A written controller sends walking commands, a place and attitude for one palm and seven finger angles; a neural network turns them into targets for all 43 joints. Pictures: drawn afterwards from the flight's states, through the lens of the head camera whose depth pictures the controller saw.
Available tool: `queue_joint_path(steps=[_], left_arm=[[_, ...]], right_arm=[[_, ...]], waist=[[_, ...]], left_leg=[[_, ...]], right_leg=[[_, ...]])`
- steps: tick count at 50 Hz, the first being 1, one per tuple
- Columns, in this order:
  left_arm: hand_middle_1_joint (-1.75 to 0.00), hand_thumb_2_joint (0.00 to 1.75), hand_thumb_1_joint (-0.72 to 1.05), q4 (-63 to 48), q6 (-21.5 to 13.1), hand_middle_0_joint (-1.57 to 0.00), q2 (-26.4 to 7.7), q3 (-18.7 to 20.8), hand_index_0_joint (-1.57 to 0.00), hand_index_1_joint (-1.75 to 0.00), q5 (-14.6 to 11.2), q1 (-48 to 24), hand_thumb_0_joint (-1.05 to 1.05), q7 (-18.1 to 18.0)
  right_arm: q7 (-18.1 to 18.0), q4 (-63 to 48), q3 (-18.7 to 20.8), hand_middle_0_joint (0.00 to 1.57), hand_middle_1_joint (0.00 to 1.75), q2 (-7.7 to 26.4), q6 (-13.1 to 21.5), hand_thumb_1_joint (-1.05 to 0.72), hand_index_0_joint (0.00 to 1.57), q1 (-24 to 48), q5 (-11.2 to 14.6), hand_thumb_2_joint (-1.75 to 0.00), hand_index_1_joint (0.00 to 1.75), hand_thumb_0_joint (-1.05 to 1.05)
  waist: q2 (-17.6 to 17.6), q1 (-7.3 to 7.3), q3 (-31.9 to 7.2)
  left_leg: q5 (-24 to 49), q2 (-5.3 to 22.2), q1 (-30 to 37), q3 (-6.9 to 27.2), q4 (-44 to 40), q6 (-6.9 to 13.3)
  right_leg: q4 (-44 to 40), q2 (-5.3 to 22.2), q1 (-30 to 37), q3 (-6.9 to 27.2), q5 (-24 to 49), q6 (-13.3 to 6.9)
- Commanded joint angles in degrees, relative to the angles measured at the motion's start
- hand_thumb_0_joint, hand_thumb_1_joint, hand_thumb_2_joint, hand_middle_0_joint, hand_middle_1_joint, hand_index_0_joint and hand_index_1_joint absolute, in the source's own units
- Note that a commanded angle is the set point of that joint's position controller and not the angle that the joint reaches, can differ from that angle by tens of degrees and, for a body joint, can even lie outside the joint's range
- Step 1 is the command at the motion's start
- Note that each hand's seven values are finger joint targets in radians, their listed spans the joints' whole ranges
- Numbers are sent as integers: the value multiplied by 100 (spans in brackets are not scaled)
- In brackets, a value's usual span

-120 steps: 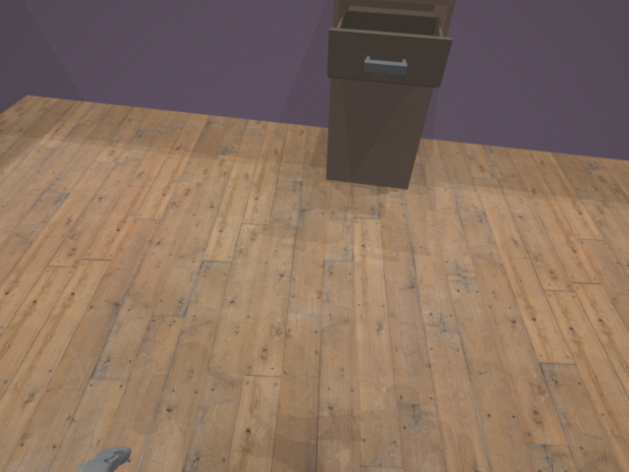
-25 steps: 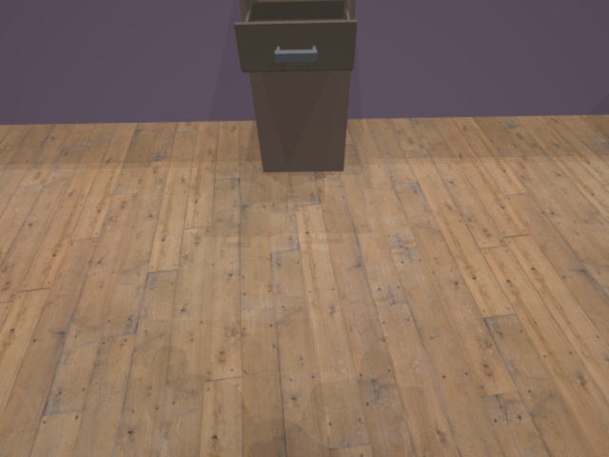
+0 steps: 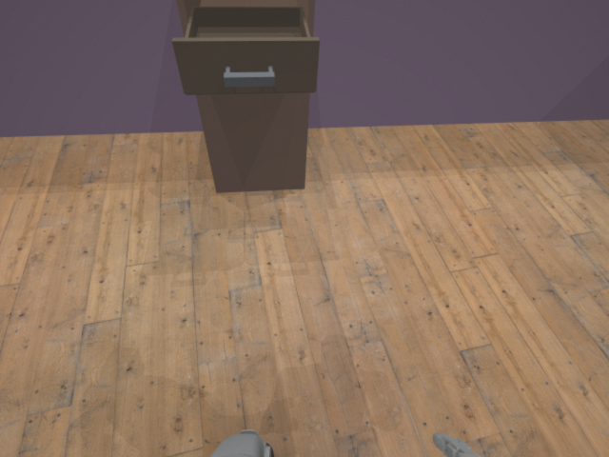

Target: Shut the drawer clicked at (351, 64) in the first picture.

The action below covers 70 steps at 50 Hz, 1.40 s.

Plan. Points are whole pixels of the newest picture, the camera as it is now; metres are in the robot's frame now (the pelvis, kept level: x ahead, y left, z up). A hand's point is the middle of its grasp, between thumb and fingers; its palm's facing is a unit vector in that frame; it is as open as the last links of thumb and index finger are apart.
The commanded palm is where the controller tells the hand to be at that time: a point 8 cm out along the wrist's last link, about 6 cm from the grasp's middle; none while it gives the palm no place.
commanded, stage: walk to a spot facing it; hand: left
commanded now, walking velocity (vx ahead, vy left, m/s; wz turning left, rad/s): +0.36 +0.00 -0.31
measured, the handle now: (249, 74) +0.95 +0.25 -0.01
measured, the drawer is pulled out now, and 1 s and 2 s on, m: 0.29 0.29 0.29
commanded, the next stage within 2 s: turn to face it in 0.70 s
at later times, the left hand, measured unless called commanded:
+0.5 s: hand (241, 324) +0.34 +0.15 -0.16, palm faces -0.27 -0.95 -0.16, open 7.4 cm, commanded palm none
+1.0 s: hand (289, 268) +0.48 +0.08 -0.16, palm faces -0.22 -0.96 -0.20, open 7.3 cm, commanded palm none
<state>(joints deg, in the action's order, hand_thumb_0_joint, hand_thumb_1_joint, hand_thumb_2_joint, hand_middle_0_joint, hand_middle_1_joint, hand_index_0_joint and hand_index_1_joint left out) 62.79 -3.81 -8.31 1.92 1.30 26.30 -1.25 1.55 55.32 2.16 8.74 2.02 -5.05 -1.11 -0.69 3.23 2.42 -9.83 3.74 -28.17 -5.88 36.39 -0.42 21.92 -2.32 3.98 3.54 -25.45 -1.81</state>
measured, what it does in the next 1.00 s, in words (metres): walks ahead, turning right: left foot, then right foot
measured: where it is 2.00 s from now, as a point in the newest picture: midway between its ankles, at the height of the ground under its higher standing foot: (346, 393)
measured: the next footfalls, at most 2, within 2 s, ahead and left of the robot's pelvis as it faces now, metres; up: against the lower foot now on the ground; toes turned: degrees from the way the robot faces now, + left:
left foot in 0.02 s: +0.15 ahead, +0.11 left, +0.00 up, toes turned +6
right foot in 0.60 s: +0.37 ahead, -0.15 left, +0.00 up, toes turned -25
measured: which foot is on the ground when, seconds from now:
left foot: up 0.00-0.00, down 0.02-0.62, up 0.64-1.00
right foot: down 0.00-0.02, up 0.04-0.58, down 0.60-1.00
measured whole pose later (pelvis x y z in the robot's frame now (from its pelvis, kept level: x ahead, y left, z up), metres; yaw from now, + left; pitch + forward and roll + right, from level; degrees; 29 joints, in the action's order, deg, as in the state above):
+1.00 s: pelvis +0.40 -0.08 +0.01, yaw -15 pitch -1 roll -1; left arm 60.2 -2.9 -9.5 2.1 1.1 15.3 -1.3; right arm -0.1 58.0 2.9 10.4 0.1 -10.3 -0.9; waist 1.1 -0.8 1.6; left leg -12.9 6.7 -30.1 -4.9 47.4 -2.2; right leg 23.7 -2.1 -5.2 -10.7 -17.5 -3.9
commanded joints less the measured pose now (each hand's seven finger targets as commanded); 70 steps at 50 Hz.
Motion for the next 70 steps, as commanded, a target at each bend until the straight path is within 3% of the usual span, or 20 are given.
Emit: queue_joint_path(steps=[1,2,5,9,16,25,27,29,30,31,35,38,49,53,54,55,56,57,62,70], left_arm=[[-30,90,90,-291,-65,-20,-535,217,-20,-30,-139,570,0,50],[-30,90,90,-427,-92,-20,-598,195,-20,-30,-95,238,0,39],[-30,90,90,-485,47,-20,-540,221,-20,-30,20,-445,0,153],[-30,90,90,-442,359,-20,-224,230,-20,-30,77,-213,0,228],[-30,90,90,-836,436,-20,-318,271,-20,-30,94,-1255,0,335],[-30,90,90,-1208,293,-20,-289,153,-20,-30,43,-2544,0,364],[-30,90,90,-1069,240,-20,-394,192,-20,-30,53,-1989,0,345],[-30,90,90,-620,109,-20,-807,336,-20,-30,93,-540,0,302],[-30,90,90,-479,51,-20,-1482,503,-20,-30,82,157,0,206],[-30,90,90,-401,85,-20,-1892,570,-20,-30,-60,402,0,149],[-30,90,90,-639,43,-20,-1060,342,-20,-30,-89,-994,0,37],[-30,90,90,-594,-50,-20,-765,216,-20,-30,-30,-1127,0,31],[-30,90,90,-412,36,-20,-811,135,-20,-30,-11,-664,0,-45],[-30,90,90,-494,157,-20,-1061,233,-20,-30,-35,-732,0,-79],[-30,90,90,-558,190,-20,-1052,248,-20,-30,-71,-715,0,-71],[-30,90,90,-703,220,-20,-823,253,-20,-30,-167,-556,0,-56],[-30,90,90,-889,230,-20,-772,189,-20,-30,-144,-693,0,-70],[-30,90,90,-965,303,-20,-866,225,-20,-30,-103,-897,0,-92],[-30,90,90,-862,498,-20,-690,332,-20,-30,-26,-938,0,15],[-30,90,90,-1185,566,-20,-741,356,-20,-30,-8,-1394,0,-17]], right_arm=[[-224,322,444,20,30,1744,240,-90,20,-2574,-134,-90,30,0],[-233,315,391,20,30,1694,174,-90,20,-2513,-43,-90,30,0],[-243,110,153,20,30,687,256,-90,20,-1320,-9,-90,30,0],[-270,224,86,20,30,449,363,-90,20,-1328,3,-90,30,0],[-310,420,127,20,30,589,432,-90,20,-1923,28,-90,30,0],[-295,774,129,20,30,725,292,-90,20,-2799,-69,-90,30,0],[-306,721,148,20,30,843,270,-90,20,-2647,-53,-90,30,0],[-265,604,155,20,30,924,257,-90,20,-2395,17,-90,30,0],[-195,444,97,20,30,615,266,-90,20,-2528,106,-90,30,0],[-243,244,76,20,30,458,272,-90,20,-2266,135,-90,30,0],[-253,273,144,20,30,338,92,-90,20,-1605,13,-90,30,0],[-226,513,98,20,30,125,-84,-90,20,-2155,-45,-90,30,0],[-125,18,16,20,30,256,-127,-90,20,-564,21,-90,30,0],[-138,50,82,20,30,553,-157,-90,20,-1076,-29,-90,30,0],[-153,95,158,20,30,809,-147,-90,20,-1551,-61,-90,30,0],[-177,46,258,20,30,1367,-122,-90,20,-1892,-99,-90,30,0],[-217,85,265,20,30,1577,-163,-90,20,-2016,-3,-90,30,0],[-237,39,267,20,30,1516,-197,-90,20,-1759,23,-90,30,0],[-258,-374,220,20,30,1136,-172,-90,20,-629,12,-90,30,0],[-212,-412,384,20,30,1266,-272,-90,20,-945,-18,-90,30,0]], waist=[[1587,-1020,-1652],[1382,-945,-1421],[649,-467,255],[716,-104,293],[484,-260,391],[779,-725,509],[921,-447,157],[612,284,-769],[-738,520,-1623],[-1176,415,-1960],[308,-245,-267],[-259,-609,-194],[-511,-249,123],[-333,-525,-236],[127,-725,-571],[1671,-747,-960],[1855,-738,-1138],[1028,-647,-966],[763,-257,-385],[757,-488,-443]], left_leg=[[416,2158,4531,2898,-1196,1020],[-71,2556,4039,3684,-2009,1278],[-1132,1989,1735,2160,-2566,925],[-562,1423,973,592,-2733,630],[589,1427,2283,-22,-2756,723],[2964,1592,3221,-732,-1952,686],[4390,1586,3300,-967,-1093,606],[4051,1334,2252,-1201,1007,247],[620,717,447,-1262,2809,-27],[-2443,-7,-682,-547,4424,-191],[-1031,731,-410,429,3973,-93],[-664,654,-25,286,3312,-176],[-351,235,-22,15,800,-106],[47,-88,1074,-115,-247,71],[1483,109,1937,211,-624,246],[3921,1467,2940,2012,-904,938],[5002,2209,2941,2925,-1283,1661],[3446,2115,2673,2742,-1472,1728],[316,966,1082,1759,-2108,938],[-630,838,1460,2376,-2202,1046]], right_leg=[[4456,-124,-3209,-429,287,-72],[5442,-21,-3621,-44,-578,-151],[5565,767,-3851,-72,569,-61],[5002,870,-3495,-214,1239,63],[3906,1038,-4717,-426,2102,286],[1682,557,-3897,-1248,1305,-86],[1408,246,-3059,-1455,1012,-281],[821,206,-607,-1344,1710,-512],[628,1750,1193,746,2158,-1024],[66,2778,1694,2664,3451,-1597],[-509,2051,-1238,765,3343,-1033],[-701,1615,-1911,-66,3507,-806],[-305,1823,-935,-754,4836,-570],[1157,1804,-774,-1165,5181,-256],[2120,1579,-1228,-1362,4420,-11],[3567,803,-2556,-1547,1358,413],[4799,416,-3073,-959,-1427,477],[5063,606,-3306,-487,-1186,414],[4497,778,-3092,-387,343,536],[3252,620,-3283,-424,291,645]])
